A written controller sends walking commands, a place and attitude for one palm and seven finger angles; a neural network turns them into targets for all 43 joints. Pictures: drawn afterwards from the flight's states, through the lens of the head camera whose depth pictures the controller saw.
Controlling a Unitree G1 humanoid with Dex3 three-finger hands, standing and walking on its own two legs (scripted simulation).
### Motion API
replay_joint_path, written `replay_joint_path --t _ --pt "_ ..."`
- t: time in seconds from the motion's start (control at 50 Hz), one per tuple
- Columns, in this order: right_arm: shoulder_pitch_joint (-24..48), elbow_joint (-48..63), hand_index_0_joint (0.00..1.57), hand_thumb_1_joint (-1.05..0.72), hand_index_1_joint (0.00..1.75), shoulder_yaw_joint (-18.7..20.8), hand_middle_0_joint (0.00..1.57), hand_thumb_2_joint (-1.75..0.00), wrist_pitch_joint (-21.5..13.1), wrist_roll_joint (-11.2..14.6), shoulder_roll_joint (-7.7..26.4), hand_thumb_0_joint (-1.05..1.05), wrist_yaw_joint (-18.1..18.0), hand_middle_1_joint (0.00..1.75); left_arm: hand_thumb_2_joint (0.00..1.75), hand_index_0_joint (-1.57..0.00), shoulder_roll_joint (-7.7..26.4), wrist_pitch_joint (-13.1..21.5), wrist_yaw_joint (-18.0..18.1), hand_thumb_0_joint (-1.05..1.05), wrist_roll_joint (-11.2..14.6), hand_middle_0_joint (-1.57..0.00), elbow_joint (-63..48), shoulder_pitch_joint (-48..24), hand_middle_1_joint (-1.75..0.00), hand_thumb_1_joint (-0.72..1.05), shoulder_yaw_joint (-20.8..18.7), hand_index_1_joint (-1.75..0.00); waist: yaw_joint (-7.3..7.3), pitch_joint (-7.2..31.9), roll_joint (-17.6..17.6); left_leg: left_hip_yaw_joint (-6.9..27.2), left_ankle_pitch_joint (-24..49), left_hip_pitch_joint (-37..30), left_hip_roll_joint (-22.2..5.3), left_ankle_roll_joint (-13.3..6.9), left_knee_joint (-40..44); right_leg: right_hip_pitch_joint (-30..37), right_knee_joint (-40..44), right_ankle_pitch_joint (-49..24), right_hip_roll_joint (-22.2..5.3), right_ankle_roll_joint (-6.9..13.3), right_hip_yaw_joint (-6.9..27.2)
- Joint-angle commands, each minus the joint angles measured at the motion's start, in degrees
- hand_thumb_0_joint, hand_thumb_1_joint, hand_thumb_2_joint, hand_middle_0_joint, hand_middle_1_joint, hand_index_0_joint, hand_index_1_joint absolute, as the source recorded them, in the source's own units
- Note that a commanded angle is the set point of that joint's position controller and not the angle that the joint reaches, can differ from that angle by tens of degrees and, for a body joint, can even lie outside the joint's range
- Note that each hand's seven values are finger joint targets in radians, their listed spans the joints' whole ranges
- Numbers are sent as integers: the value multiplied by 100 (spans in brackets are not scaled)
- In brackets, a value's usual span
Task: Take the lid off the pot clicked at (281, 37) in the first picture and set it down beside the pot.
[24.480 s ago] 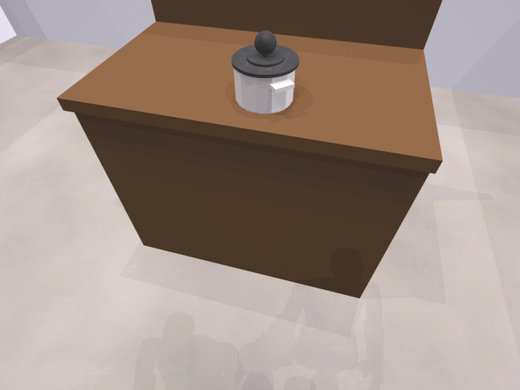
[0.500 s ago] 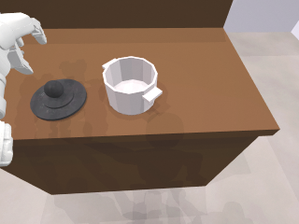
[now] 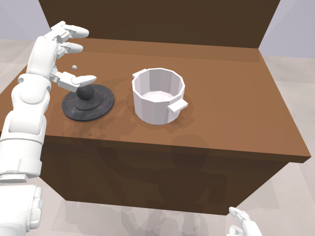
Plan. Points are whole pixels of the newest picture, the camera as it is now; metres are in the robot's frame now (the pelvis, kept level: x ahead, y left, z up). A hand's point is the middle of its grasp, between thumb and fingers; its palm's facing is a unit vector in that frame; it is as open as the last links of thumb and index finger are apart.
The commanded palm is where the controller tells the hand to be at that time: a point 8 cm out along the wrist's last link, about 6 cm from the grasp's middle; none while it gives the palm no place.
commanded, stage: draw the hand back to the body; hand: left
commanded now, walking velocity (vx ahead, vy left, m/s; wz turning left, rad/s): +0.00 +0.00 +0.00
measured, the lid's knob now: (85, 92) +0.50 +0.27 +0.06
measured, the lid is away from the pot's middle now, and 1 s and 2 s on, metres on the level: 0.23 0.23 0.23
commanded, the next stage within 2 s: step back with the hand held close in 1.60 s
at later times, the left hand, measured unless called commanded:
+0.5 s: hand (61, 77) +0.34 +0.21 +0.25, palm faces +0.43 -0.88 -0.22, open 9.2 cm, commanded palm +0.29 +0.25 +0.25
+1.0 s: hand (36, 123) +0.24 +0.22 +0.24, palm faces +0.47 -0.86 -0.22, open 7.5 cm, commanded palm +0.18 +0.25 +0.24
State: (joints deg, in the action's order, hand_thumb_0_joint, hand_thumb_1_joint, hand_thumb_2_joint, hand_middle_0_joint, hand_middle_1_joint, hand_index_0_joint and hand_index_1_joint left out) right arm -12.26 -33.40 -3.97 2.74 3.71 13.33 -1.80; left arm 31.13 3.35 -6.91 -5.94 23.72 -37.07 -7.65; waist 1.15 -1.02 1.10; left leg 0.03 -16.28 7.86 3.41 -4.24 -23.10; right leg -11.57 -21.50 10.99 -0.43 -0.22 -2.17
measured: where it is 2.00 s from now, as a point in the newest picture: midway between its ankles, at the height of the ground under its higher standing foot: outside the picture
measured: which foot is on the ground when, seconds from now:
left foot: down 0.00-1.00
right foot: down 0.00-1.00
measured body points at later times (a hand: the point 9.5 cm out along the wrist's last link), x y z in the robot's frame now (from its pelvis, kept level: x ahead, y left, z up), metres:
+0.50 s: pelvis +0.00 -0.04 +0.00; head +0.01 -0.06 +0.45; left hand +0.31 +0.26 +0.26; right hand +0.16 -0.29 -0.10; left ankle -0.05 +0.07 -0.74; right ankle +0.00 -0.13 -0.74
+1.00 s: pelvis -0.03 -0.04 +0.00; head -0.05 -0.06 +0.45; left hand +0.21 +0.26 +0.25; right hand +0.16 -0.26 -0.09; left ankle -0.05 +0.07 -0.74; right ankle +0.00 -0.13 -0.74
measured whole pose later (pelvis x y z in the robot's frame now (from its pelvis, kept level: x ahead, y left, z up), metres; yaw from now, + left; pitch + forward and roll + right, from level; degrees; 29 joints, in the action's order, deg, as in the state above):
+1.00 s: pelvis -0.03 -0.04 +0.00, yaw -1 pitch -5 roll -1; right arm -8.6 -39.5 -2.1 -5.8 1.9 12.9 -3.2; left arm 22.1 6.5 5.4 7.7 -12.2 0.9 -22.3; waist 2.4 -2.8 3.7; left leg 0.0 -15.0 2.8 -0.1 -0.9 -23.2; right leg -6.1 -20.0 8.6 3.0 2.8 -2.5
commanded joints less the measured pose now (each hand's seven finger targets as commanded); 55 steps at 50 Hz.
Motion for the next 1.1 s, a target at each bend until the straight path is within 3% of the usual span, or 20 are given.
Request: replay_joint_path --t 0.0,0.02,0.04,0.08,0.1,0.16,0.18,0.24,0.28,0.32,0.38,0.44,0.52,0.6,0.7,0.76,0.82,0.88,0.96,1.08 --pt "136 435 20 -90 30 355 20 -90 -530 -110 921 0 -157 30 80 -39 1860 540 939 0 658 -39 -2397 -3256 -70 2 -1435 -70 -246 1881 1198 447 2808 -1174 -640 496 131 477 -31 -1228 -5 395 44" --pt "174 464 20 -90 30 358 20 -90 -632 -153 876 0 -127 30 80 -38 1937 608 1020 0 675 -38 -2778 -3036 -69 4 -1668 -69 -152 2182 1694 480 3421 -1404 -651 582 70 573 -54 -1390 21 413 45" --pt "206 468 20 -90 30 360 20 -90 -730 -175 790 0 -94 30 80 -38 1733 635 1070 0 735 -38 -2922 -2528 -68 7 -1694 -68 -92 2259 1794 493 4070 -1522 -687 657 -30 663 -129 -1565 28 415 -1" --pt "170 367 20 -90 30 383 20 -90 -729 -184 778 0 -21 30 81 -37 1171 482 1074 0 880 -37 -2294 -1228 -65 12 -1576 -65 -61 1842 1117 326 4334 -1164 -712 605 -108 774 -128 -1893 60 373 -31" --pt "124 329 20 -90 30 449 20 -90 -711 -178 816 0 -2 30 81 -36 982 428 1074 0 942 -36 -2000 -743 -64 14 -1527 -64 -112 1605 355 269 4170 -864 -745 507 -105 881 -148 -2015 56 348 -81" --pt "298 369 20 -90 30 464 20 -90 -623 -86 879 0 -5 30 82 -35 714 267 997 0 1095 -35 -1895 -221 -61 21 -1386 -61 -92 1179 -311 4 2843 -202 -617 221 -21 981 -88 -2143 12 285 8" --pt "376 416 20 -90 30 466 20 -90 -627 -64 888 0 -9 30 82 -34 899 307 1000 0 1117 -34 -2335 -298 -60 24 -1537 -60 -59 1348 -305 -9 2712 -210 -581 183 -2 1124 -95 -2217 -12 279 34" --pt "597 472 20 -90 30 458 20 -90 -753 -66 817 0 -31 30 83 -33 1144 492 1054 0 1126 -33 -3502 -595 -57 31 -1713 -57 -38 1950 464 30 3100 -624 -521 176 -68 1314 -160 -2443 -68 264 102" --pt "580 394 20 -90 30 459 20 -90 -833 -91 801 0 -42 30 84 -32 1317 513 1139 0 1122 -32 -3800 -599 -54 36 -1924 -54 -15 2183 535 51 3491 -857 -526 187 -126 1381 -195 -2639 -45 247 108" --pt "560 308 20 -90 30 487 20 -90 -861 -126 820 0 -64 30 84 -31 1466 529 1220 0 1119 -31 -3717 -279 -52 41 -2172 -52 -7 2089 433 26 3346 -746 -504 170 -129 1395 -190 -2668 -58 238 120" --pt "616 256 20 -90 30 473 20 -90 -809 -77 786 0 -90 30 85 -29 950 371 1179 0 1176 -29 -3087 409 -49 48 -1883 -49 -22 1462 -49 -127 2515 -300 -443 147 -30 1279 -135 -2503 -57 217 104" --pt "793 328 20 -90 30 470 20 -90 -821 -27 761 0 -92 30 86 -27 584 386 1132 0 1250 -27 -3178 749 -46 56 -1567 -46 -39 1139 -41 -143 1892 -204 -414 116 37 1073 -24 -2039 -77 208 123" --pt "940 346 20 -90 30 444 20 -90 -844 -67 769 0 -125 30 87 -25 1152 480 1210 0 1268 -25 -3718 685 -41 66 -2079 -41 26 1346 111 -135 1646 -222 -363 97 70 1234 41 -1865 -107 203 224" --pt "1026 348 20 -90 30 423 20 -90 -962 -100 677 0 -156 30 88 -23 1241 592 1277 0 1270 -23 -4143 814 -37 75 -2269 -37 42 1436 352 -123 1573 -360 -372 119 88 1311 66 -1728 -140 197 258" --pt "1127 368 20 -90 30 417 20 -90 -972 -44 630 0 -143 30 90 -21 415 497 1195 0 1348 -21 -3821 1502 -31 88 -1675 -31 -46 695 -32 -149 978 -202 -368 112 160 826 368 -880 -95 170 262" --pt "1246 380 20 -90 30 395 20 -90 -1011 -69 619 0 -180 30 90 -20 535 515 1225 0 1356 -20 -4116 1500 -30 90 -1783 -30 32 638 109 -143 731 -229 -348 100 208 778 533 -373 -98 168 312" --pt "1308 382 20 -90 30 405 20 -90 -1100 -149 584 0 -196 30 90 -20 928 690 1313 0 1337 -20 -4784 1551 -30 90 -2225 -30 134 1054 405 -99 780 -323 -336 112 237 1077 502 -400 -140 195 356" --pt "1290 339 20 -90 30 394 20 -90 -1152 -176 541 0 -195 30 90 -20 630 664 1309 0 1367 -20 -4658 2261 -30 90 -2186 -30 166 934 56 -106 973 -267 -360 126 264 1173 471 -614 -105 188 333" --pt "1293 333 20 -90 30 401 20 -90 -1176 -159 546 0 -189 30 90 -20 210 635 1261 0 1367 -20 -4653 2735 -30 90 -1830 -30 110 424 142 -98 665 -239 -375 137 356 806 637 -134 -76 193 296" --pt "1321 373 20 -90 30 408 20 -90 -1315 -233 526 0 -171 30 90 -20 401 799 1301 0 1309 -20 -5741 3178 -30 90 -2086 -30 217 782 497 19 916 -372 -381 169 421 1092 505 -370 -37 251 253"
